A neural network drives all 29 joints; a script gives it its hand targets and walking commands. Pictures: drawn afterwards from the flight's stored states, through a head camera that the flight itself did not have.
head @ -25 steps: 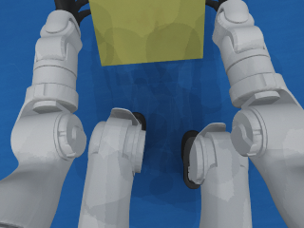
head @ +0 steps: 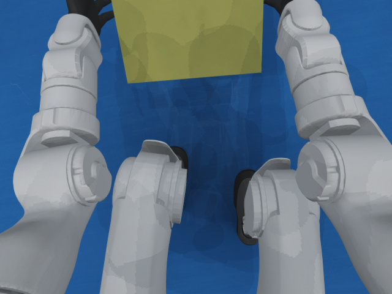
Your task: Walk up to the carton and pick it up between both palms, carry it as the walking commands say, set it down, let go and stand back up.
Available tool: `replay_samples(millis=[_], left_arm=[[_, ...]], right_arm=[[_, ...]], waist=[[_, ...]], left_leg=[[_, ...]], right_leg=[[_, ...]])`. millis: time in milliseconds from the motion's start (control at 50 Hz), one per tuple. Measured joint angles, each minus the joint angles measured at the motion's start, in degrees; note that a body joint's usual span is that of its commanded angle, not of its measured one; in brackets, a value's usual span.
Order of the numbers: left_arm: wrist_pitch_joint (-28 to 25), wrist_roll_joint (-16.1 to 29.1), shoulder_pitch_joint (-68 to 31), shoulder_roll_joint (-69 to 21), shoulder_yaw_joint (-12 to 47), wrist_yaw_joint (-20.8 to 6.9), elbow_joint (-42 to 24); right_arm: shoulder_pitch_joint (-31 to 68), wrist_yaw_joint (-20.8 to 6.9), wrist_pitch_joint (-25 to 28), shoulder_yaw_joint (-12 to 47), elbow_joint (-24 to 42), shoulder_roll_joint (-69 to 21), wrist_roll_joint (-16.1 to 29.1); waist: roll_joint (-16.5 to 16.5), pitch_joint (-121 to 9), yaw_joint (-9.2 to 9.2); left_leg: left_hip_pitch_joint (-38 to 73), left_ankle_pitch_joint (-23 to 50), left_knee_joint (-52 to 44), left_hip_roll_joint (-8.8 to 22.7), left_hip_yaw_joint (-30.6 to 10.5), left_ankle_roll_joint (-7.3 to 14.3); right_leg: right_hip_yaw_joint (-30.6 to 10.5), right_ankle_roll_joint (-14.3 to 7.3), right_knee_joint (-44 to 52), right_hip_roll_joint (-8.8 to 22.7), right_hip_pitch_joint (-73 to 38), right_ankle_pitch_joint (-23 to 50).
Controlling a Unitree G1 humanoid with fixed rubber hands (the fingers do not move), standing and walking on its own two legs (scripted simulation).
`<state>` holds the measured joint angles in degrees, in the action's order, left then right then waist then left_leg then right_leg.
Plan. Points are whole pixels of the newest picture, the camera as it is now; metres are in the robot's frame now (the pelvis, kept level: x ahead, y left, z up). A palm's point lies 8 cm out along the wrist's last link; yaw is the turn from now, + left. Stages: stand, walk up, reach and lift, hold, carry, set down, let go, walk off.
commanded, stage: set down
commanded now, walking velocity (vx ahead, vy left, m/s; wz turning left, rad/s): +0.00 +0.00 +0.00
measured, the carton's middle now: (190, 12) +0.54 +0.11 -0.25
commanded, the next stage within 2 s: none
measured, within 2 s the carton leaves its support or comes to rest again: rests again in 0.80 s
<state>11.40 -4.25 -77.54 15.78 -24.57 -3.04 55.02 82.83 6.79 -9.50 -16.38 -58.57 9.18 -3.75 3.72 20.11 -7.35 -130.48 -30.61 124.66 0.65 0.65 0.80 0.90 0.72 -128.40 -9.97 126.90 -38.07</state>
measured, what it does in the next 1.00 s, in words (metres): stands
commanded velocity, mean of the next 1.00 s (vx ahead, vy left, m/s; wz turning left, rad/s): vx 0.00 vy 0.00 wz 0.00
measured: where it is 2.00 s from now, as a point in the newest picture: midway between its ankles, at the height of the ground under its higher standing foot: (209, 207)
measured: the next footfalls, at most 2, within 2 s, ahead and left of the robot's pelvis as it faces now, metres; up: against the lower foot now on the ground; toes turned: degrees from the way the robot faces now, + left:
none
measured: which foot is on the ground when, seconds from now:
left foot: down 0.00-1.00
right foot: down 0.00-1.00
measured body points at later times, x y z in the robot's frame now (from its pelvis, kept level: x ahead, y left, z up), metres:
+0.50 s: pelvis +0.01 +0.00 +0.00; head +0.37 +0.04 +0.25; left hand +0.51 +0.27 -0.18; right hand +0.57 -0.04 -0.18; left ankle +0.12 +0.12 -0.33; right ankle +0.09 -0.10 -0.33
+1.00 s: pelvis -0.01 +0.00 +0.00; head +0.36 +0.04 +0.25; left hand +0.49 +0.29 -0.19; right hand +0.55 -0.07 -0.19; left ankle +0.12 +0.12 -0.33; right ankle +0.09 -0.10 -0.33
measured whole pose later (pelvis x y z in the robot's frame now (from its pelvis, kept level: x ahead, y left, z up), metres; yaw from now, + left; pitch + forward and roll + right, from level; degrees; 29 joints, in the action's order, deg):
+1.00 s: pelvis -0.01 +0.00 +0.00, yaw +1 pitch +35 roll +0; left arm -0.1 8.5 -79.9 22.9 -15.2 1.5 71.5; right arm 82.2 7.2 -5.0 -1.7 -63.5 16.7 7.0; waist 1.1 22.7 -6.1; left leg -129.9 -29.1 124.3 -0.1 1.2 1.4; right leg 0.5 1.6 -128.3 -8.7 125.6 -37.6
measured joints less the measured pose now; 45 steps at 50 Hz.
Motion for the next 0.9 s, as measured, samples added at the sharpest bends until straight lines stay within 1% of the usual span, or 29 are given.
replay_samples(millis=[320,480,580,680,740,820,900], left_arm=[[-0.97,-1.03,0.21,0.04,-1.22,-1.05,0.34],[-2.19,-0.95,-0.02,-0.01,-1.44,-0.8,1.56],[-3.8,-0.21,-0.39,0.28,-1.09,-0.41,3.44],[-6.39,1.33,-1.32,1.17,0.22,0.33,7.02],[-8.01,2.56,-2.09,2.04,1.9,1.41,10.44],[-9.8,5.94,-1.7,3.4,4.57,3.48,13.88],[-11.11,9.79,-1.38,5.26,7.4,4.55,15.2]], right_arm=[[-0.54,-0.49,0.76,-0.77,0.76,-0.58,-1.18],[-0.42,-0.64,1.73,-0.05,-0.15,-0.1,-0.93],[-0.21,-0.51,2.68,1.21,-1.27,0.5,-0.2],[0.12,-0.31,3.87,3.45,-2.82,1.38,1.08],[0.01,-0.25,4.21,6.12,-3.93,2.31,2.47],[-1.29,0.59,4.39,9.93,-4.25,3.85,5.58],[-1.81,0.94,4.57,13.04,-4.03,5.73,8.81]], waist=[[-0.33,-0.2,0.0],[-0.62,-0.01,-0.08],[-0.87,0.09,-0.09],[-1.29,0.18,0.09],[-1.58,0.49,0.39],[-2.02,1.16,0.82],[-2.37,2.13,1.09]], left_leg=[[-0.19,-0.98,0.78,-0.06,-0.15,-0.12],[-0.16,-1.07,1.19,-0.1,-0.16,-0.17],[-0.14,-0.92,1.25,-0.18,-0.19,-0.25],[-0.13,-0.57,1.07,-0.35,-0.22,-0.32],[-0.02,-0.25,0.78,-0.49,-0.18,-0.28],[0.18,0.26,0.22,-0.66,-0.09,-0.1],[0.5,0.84,-0.15,-0.74,0.13,0.15]], right_leg=[[0.24,-0.18,-0.68,0.09,0.03,-1.03],[0.31,-0.09,-1.06,0.16,-0.1,-1.22],[0.34,0.02,-1.14,0.25,-0.17,-1.14],[0.35,0.15,-1.02,0.45,-0.28,-0.95],[0.29,0.26,-0.79,0.6,-0.45,-0.76],[0.17,0.39,-0.3,0.82,-0.75,-0.42],[0.0,0.54,-0.03,1.03,-1.13,-0.01]])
